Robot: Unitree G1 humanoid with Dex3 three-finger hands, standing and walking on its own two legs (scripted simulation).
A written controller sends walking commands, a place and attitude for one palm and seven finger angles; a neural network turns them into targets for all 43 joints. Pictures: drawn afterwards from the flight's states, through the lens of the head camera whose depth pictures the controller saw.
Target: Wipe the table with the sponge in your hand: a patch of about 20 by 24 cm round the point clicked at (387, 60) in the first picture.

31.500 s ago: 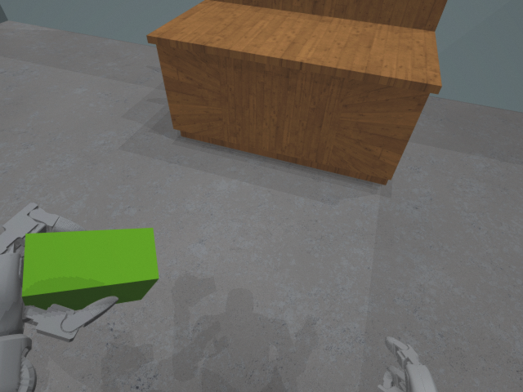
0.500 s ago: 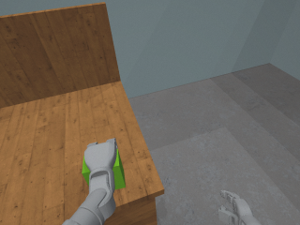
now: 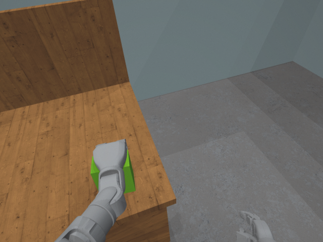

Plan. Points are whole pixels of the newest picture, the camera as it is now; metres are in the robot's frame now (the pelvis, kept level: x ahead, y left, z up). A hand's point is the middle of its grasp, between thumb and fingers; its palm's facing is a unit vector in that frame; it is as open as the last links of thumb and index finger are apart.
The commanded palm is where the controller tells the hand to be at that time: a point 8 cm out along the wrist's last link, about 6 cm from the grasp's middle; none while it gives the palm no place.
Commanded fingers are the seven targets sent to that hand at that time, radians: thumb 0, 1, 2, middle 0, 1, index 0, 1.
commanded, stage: wipe forward along the third lane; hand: left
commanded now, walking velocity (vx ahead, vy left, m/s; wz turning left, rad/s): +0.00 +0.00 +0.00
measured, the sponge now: (116, 178) +0.31 +0.19 -0.06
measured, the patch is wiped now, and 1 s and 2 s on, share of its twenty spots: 1.00 1.00 1.00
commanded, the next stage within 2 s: wipe back along the third lane in 1.36 s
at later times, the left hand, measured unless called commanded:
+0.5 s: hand (116, 151) +0.37 +0.19 +0.00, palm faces -0.08 -0.01 -1.00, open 10.3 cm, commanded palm +0.34 +0.19 +0.02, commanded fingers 0.00 0.10 1.30 -1.20 -1.60 -1.20 -1.60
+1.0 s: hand (114, 141) +0.41 +0.21 +0.00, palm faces -0.08 +0.01 -1.00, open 10.3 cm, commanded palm +0.39 +0.21 +0.02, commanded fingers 0.00 0.10 1.30 -1.20 -1.60 -1.20 -1.60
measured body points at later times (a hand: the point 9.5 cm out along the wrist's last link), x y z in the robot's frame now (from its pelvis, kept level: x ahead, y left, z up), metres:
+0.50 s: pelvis -0.01 +0.00 -0.01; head +0.01 -0.02 +0.44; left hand +0.37 +0.19 +0.05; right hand +0.13 -0.25 -0.14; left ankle +0.03 +0.14 -0.72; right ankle +0.00 -0.09 -0.72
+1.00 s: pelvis -0.01 +0.02 -0.01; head +0.03 +0.01 +0.44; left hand +0.41 +0.20 +0.05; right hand +0.10 -0.24 -0.14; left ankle +0.03 +0.14 -0.72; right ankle +0.00 -0.09 -0.72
